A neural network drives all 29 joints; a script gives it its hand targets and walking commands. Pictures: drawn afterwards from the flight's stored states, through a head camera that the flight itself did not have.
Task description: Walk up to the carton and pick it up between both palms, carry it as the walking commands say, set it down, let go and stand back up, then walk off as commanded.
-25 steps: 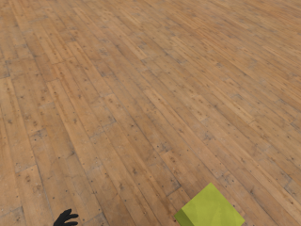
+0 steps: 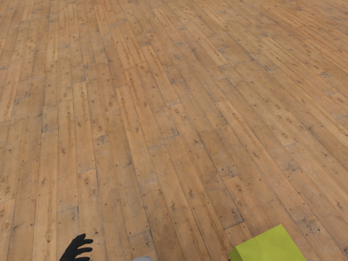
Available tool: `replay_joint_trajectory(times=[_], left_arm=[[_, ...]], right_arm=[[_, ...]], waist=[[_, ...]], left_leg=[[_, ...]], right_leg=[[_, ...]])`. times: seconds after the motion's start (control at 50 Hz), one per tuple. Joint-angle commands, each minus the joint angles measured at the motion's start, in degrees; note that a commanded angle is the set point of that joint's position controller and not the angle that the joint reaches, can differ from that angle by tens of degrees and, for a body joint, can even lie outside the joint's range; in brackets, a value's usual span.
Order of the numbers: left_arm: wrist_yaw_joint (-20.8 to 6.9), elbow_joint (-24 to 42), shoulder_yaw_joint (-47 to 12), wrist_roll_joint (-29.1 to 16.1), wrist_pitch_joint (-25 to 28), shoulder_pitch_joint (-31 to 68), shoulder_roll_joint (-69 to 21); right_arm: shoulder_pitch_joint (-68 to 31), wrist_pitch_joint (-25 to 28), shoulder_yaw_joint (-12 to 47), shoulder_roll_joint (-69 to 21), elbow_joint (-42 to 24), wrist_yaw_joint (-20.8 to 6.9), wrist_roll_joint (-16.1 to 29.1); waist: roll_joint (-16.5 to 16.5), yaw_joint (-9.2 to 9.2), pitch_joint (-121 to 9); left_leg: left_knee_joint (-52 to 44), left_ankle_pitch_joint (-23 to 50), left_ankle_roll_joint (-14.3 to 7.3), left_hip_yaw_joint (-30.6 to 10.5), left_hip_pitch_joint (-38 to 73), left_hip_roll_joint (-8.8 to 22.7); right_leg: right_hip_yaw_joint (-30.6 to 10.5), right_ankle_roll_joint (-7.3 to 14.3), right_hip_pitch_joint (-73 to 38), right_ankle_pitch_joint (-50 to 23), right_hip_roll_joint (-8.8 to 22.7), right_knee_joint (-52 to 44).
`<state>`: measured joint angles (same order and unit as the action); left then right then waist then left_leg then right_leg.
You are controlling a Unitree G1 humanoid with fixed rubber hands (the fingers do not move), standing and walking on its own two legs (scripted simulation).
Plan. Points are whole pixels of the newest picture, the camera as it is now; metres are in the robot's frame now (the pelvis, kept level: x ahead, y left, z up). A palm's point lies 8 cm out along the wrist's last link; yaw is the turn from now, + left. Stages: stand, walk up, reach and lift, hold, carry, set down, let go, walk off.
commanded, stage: walk off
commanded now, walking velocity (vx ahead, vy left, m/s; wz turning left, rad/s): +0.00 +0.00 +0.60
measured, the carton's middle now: out of the picture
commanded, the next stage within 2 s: stand in 0.72 s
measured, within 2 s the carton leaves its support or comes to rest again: neither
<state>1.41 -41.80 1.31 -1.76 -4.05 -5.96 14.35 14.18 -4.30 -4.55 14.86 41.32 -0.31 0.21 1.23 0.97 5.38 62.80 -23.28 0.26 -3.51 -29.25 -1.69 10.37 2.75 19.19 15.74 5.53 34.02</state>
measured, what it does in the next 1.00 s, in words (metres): steps on the spot, turning left: left foot, then right foot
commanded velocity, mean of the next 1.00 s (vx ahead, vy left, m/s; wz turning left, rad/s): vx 0.00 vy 0.00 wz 0.42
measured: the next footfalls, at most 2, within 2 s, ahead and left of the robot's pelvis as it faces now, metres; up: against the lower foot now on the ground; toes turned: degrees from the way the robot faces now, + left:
left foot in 0.28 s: -0.01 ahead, +0.13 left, +0.00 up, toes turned +16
right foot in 0.80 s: +0.09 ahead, -0.05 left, +0.00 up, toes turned +21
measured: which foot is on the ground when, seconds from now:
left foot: up 0.00-0.26, down 0.28-0.80, up 0.82-1.00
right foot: down 0.00-0.26, up 0.28-0.78, down 0.80-1.00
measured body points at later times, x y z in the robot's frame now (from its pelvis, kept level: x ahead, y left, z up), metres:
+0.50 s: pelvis -0.02 +0.06 -0.01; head +0.01 +0.11 +0.44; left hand +0.05 +0.33 -0.15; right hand +0.15 -0.18 -0.11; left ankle -0.05 +0.12 -0.73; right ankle -0.02 -0.09 -0.66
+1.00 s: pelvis -0.02 -0.01 +0.00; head +0.03 -0.02 +0.45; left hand -0.03 +0.29 -0.10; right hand +0.18 -0.20 -0.14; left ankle -0.12 +0.12 -0.66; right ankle +0.06 -0.06 -0.73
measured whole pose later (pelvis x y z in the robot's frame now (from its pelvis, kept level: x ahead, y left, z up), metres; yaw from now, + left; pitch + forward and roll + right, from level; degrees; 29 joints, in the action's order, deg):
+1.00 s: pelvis -0.02 -0.01 +0.00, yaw +29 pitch +0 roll +3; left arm 0.7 -43.8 1.6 -1.8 -4.4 -7.7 14.3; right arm 14.7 -3.8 -4.5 14.5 41.3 -0.2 0.2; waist 1.1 1.0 5.0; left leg 61.6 -23.3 -0.8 -6.9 -27.1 -4.6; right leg 6.8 3.1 20.2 14.4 3.8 33.9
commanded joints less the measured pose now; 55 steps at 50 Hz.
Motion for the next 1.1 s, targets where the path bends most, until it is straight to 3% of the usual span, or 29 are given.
replay_joint_trajectory(times=[0.0, 0.08, 0.12, 0.16, 0.2, 0.22, 0.24, 0.26, 0.28, 0.3, 0.32, 0.34, 0.36, 0.4, 0.46, 0.5, 0.58, 0.7, 0.74, 0.76, 0.78, 0.8, 0.82, 0.86, 0.9, 0.94, 0.98, 1.06, 1.08], left_arm=[[0.0, 5.4, 1.6, 3.4, 2.8, -3.1, 5.9], [0.0, 4.9, 2.9, 3.2, 2.4, -3.4, 8.4], [-0.4, 4.8, 2.7, 3.3, 2.2, -3.0, 7.8], [-0.3, 3.8, 3.9, 3.6, 1.9, -1.7, 9.7], [-0.8, 3.4, 4.4, 3.4, 1.5, -2.0, 10.3], [-1.0, 3.1, 4.6, 2.9, 1.2, -1.3, 10.1], [-1.7, 2.9, 4.2, 2.5, 0.7, -2.7, 8.8], [-2.1, 3.9, 2.5, 3.8, -0.1, -3.9, 4.3], [-2.1, 6.8, 1.6, 3.8, -1.3, 2.9, 3.4], [-2.0, 8.9, 1.8, 3.4, -1.5, 5.1, 3.9], [-1.7, 8.5, 2.1, 3.5, -0.9, 7.1, 5.4], [-1.2, 6.8, 2.4, 3.5, -0.2, 7.5, 5.4], [-1.5, 5.5, 2.6, 3.6, 0.0, 6.4, 5.6], [-1.3, 5.6, 2.6, 3.7, -0.2, 6.5, 4.8], [-0.9, 7.3, 3.0, 3.7, -0.7, 7.3, 5.3], [-1.2, 8.4, 3.0, 3.4, -0.4, 9.8, 5.4], [-1.4, 10.4, 2.3, 2.6, 0.5, 11.1, 4.1], [-1.5, 10.3, 2.2, 1.5, 0.8, 7.3, 3.9], [-1.0, 8.7, 2.1, 1.6, 1.6, 1.0, 3.5], [-0.6, 7.1, 2.6, 1.7, 1.8, -2.4, 5.3], [0.2, 5.5, 3.8, 2.7, 2.4, -8.7, 9.0], [0.4, 5.2, 4.3, 3.2, 2.2, -10.4, 14.2], [0.0, 5.1, 3.8, 4.0, 1.6, -7.2, 11.8], [-0.3, 5.4, 2.8, 3.3, 2.2, -2.4, 8.0], [-0.3, 5.2, 2.0, 3.3, 2.4, -0.7, 6.5], [-0.2, 4.6, 2.1, 3.5, 3.0, -2.9, 6.5], [-0.3, 3.8, 2.1, 2.9, 3.4, -2.7, 6.5], [0.0, 3.1, 1.6, 3.2, 3.0, -3.2, 5.9], [-0.1, 3.3, 1.2, 3.6, 3.1, -1.6, 5.4]], right_arm=[[0.9, 0.7, -2.0, 5.0, -3.6, -0.9, -1.4], [-0.4, -0.1, -1.1, 3.2, -4.5, -1.2, -1.5], [-2.9, 0.7, -0.9, 3.0, -6.2, -1.6, -1.5], [-0.1, 1.4, -0.9, 3.8, -5.8, -1.2, -1.5], [2.2, 1.9, -0.5, 1.7, -4.3, -1.0, -1.2], [4.9, 2.6, -0.2, 1.8, -3.8, -0.7, -1.4], [7.4, 2.9, -1.1, 4.8, -2.1, -0.2, -2.1], [9.9, 3.1, -2.5, 11.9, -1.2, -0.1, -2.0], [11.0, 3.3, -3.1, 14.5, -1.9, -0.2, -1.1], [9.6, 4.0, -3.8, 16.9, -3.1, 0.5, -1.2], [9.6, 4.3, -3.5, 14.0, -2.3, 1.2, -1.7], [6.5, 4.3, -3.2, 13.1, -2.6, 1.6, -1.9], [4.0, 4.0, -3.0, 11.8, -3.3, 1.6, -1.8], [5.1, 4.2, -2.3, 10.2, -2.6, 1.9, -1.2], [5.0, 4.5, -2.7, 10.5, -2.8, 1.6, -1.0], [10.3, 4.7, -2.9, 10.5, -1.0, 1.9, -0.6], [10.3, 3.6, -3.4, 12.1, -0.8, 2.1, -1.6], [4.2, 3.1, -3.0, 9.8, -2.7, 1.4, -1.5], [-1.6, 2.4, -2.9, 9.6, -4.2, 1.1, -1.7], [-2.8, 2.6, -2.5, 7.9, -4.8, 1.1, -1.3], [-2.8, 3.1, -1.5, 3.7, -5.7, 1.0, -1.4], [-0.6, 2.6, -1.4, 2.4, -5.8, 1.2, -2.1], [-2.6, 2.2, -2.8, 7.8, -5.9, 1.1, -3.0], [2.5, 1.6, -2.7, 6.3, -3.7, 0.1, -3.2], [5.9, 1.4, -2.8, 4.9, -1.4, -1.0, -2.9], [7.4, 1.4, -2.5, 3.9, -0.6, -0.7, -2.3], [5.5, 1.6, -2.0, 3.8, -0.6, -0.4, -2.4], [2.2, 1.0, -1.6, 4.7, -2.2, -0.3, -1.9], [2.7, 1.2, -1.5, 4.1, -2.1, -0.4, -1.6]], waist=[[-11.3, -2.81, -13.3], [-11.9, -3.03, -12.2], [-11.0, -3.36, -11.9], [-13.9, -1.78, -14.2], [-11.3, -2.01, -14.8], [-9.7, 1.12, -14.1], [-0.3, 2.33, -11.0], [16.0, 2.27, -6.7], [14.9, 3.62, -3.7], [16.9, 3.71, -9.8], [12.4, 3.51, -8.0], [8.5, 1.95, -5.8], [9.1, 1.73, -6.8], [8.1, 1.89, -7.0], [11.1, 1.89, -7.9], [10.2, 4.12, -7.4], [9.2, 4.39, -7.7], [9.9, 2.64, -11.4], [6.8, -1.24, -11.3], [4.4, -2.11, -11.3], [-6.5, -4.89, -13.4], [-15.0, -5.16, -12.7], [-10.8, -4.50, -10.0], [-6.5, -0.32, -5.2], [-11.9, 0.03, -7.9], [-8.8, -0.83, -12.1], [-9.9, -1.56, -12.3], [-12.9, -2.89, -13.0], [-11.8, -1.85, -11.6]], left_leg=[[5.5, 0.7, 6.5, 6.2, -9.3, 3.1], [-2.8, 0.0, 6.3, 8.6, -4.8, 5.6], [-9.3, -1.4, 5.5, 9.6, -2.1, 6.0], [-16.7, -4.1, 3.8, 8.7, 4.0, 6.2], [-24.7, -2.4, 2.8, 11.6, 7.3, 4.9], [-32.0, 7.2, 2.2, 10.9, 12.9, 5.4], [-39.7, 16.8, 1.0, 4.4, 17.0, 6.5], [-42.2, 30.0, -2.9, -17.8, 22.0, 19.2], [-40.5, 49.4, -5.4, -24.3, 16.5, 20.8], [-42.6, 44.0, -10.4, -28.7, 19.1, 21.6], [-42.9, 36.7, -11.5, -26.4, 20.7, 20.4], [-42.5, 32.4, -8.6, -20.7, 20.2, 16.6], [-42.8, 30.2, -7.7, -18.2, 18.6, 15.2], [-41.3, 38.2, -7.4, -17.7, 19.1, 14.1], [-39.5, 38.6, -7.7, -20.4, 21.6, 12.8], [-39.7, 44.1, -8.2, -25.8, 25.2, 14.5], [-39.0, 44.9, -10.7, -26.3, 23.1, 12.9], [-37.9, 41.3, -9.2, -29.3, 18.3, 10.8], [-36.2, 32.5, -6.5, -26.1, 9.2, 9.4], [-33.2, 22.2, -4.2, -23.1, 3.4, 6.2], [-22.8, 4.9, -0.7, -14.5, -5.9, 1.0], [-9.6, -9.8, 1.8, -5.4, -9.1, -4.8], [-1.2, -8.3, 1.6, -4.3, -5.7, -1.5], [2.6, -3.3, 1.9, -4.0, -4.5, -0.6], [6.6, -0.9, 3.4, -3.9, -4.6, -1.6], [8.3, 0.5, 4.1, -2.0, -5.2, -1.6], [9.5, 1.8, 4.5, -1.3, -4.7, -2.5], [-1.6, -0.9, 4.8, 1.6, -2.9, -0.6], [-5.4, -2.1, 5.0, 2.5, -2.4, 0.0]], right_leg=[[-5.1, 2.8, -21.9, -22.6, 14.2, -12.4], [-4.0, 4.0, -18.1, -6.2, 18.0, -15.0], [-1.1, 4.0, -17.4, -8.1, 17.5, -12.1], [0.2, 2.2, -19.1, -13.0, 18.2, -9.0], [2.1, 1.2, -20.6, -11.5, 18.1, -4.4], [3.0, -1.2, -15.6, -10.7, 17.1, 0.7], [6.6, -3.6, -7.3, 0.5, 13.0, 11.3], [5.3, -7.3, 13.2, 23.4, 5.3, 24.2], [-4.5, -8.4, 18.3, 24.6, 0.4, 31.5], [-7.9, -8.5, 17.4, 22.1, 0.4, 33.2], [-9.0, -8.5, 19.7, 18.4, 1.5, 35.5], [-9.2, -7.8, 20.1, 12.9, 1.7, 34.0], [-8.9, -7.4, 17.3, 9.5, 1.5, 34.7], [-8.1, -6.7, 16.5, 7.1, 0.0, 35.5], [-9.9, -6.8, 15.3, 8.8, -1.9, 31.3], [-10.5, -6.8, 16.8, 10.6, -3.5, 30.2], [-10.0, -7.1, 13.3, 14.4, -5.7, 21.5], [-11.4, -5.9, 0.6, 10.8, -7.5, 7.5], [-9.6, -5.0, -10.8, 1.4, -7.0, -2.3], [-9.5, -4.5, -18.4, -4.2, -5.5, -9.6], [-21.2, -2.0, -27.1, 1.0, 8.3, -15.4], [-33.8, 2.1, -21.6, 6.1, 23.2, -21.3], [-31.2, 4.5, -11.5, 11.7, 22.6, -22.6], [-24.8, 3.5, -6.0, 11.0, 17.4, -22.7], [-17.8, 2.1, -10.0, 3.4, 12.0, -20.0], [-15.3, 2.6, -14.9, -6.2, 11.5, -17.1], [-13.3, 2.9, -14.6, -9.3, 11.5, -16.4], [-14.3, 5.3, -16.7, -1.2, 11.3, -17.3], [-13.4, 6.2, -15.0, -3.5, 11.1, -17.3]])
